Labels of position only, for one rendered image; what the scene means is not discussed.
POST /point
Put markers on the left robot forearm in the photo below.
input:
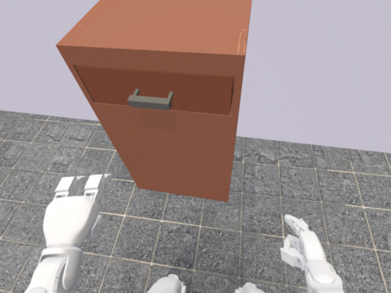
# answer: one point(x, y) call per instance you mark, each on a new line
point(57, 270)

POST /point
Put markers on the right robot forearm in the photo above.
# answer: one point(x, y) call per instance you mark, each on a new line
point(321, 277)

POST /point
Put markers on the right robot hand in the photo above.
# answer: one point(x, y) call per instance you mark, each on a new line
point(305, 248)

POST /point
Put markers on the robot left thigh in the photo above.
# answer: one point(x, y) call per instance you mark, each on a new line
point(168, 285)

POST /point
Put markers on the left robot hand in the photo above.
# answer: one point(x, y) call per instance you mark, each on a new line
point(71, 220)

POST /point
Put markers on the handle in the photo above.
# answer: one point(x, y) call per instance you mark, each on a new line
point(150, 102)

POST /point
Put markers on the cabinet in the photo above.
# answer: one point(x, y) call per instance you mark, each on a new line
point(173, 151)

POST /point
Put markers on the robot right shin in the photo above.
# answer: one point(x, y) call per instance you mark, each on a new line
point(250, 284)

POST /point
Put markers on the drawer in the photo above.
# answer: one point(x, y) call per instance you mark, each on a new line
point(205, 93)

